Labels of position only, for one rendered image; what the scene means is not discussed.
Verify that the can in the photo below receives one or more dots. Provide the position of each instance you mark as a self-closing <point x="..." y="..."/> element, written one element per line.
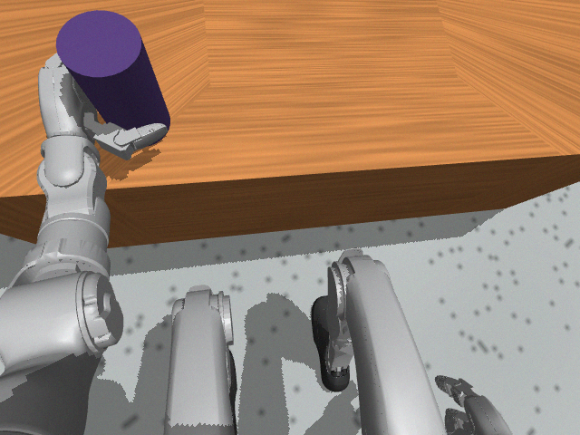
<point x="104" y="53"/>

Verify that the left robot hand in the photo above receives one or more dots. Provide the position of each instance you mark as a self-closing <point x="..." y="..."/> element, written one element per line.
<point x="66" y="110"/>

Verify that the left robot arm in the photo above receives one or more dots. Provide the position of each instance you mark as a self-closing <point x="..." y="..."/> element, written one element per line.
<point x="60" y="313"/>

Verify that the right robot foot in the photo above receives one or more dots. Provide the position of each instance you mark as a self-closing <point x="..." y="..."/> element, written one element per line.
<point x="333" y="381"/>

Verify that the right robot hand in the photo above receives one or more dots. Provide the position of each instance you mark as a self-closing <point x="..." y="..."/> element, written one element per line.
<point x="481" y="417"/>

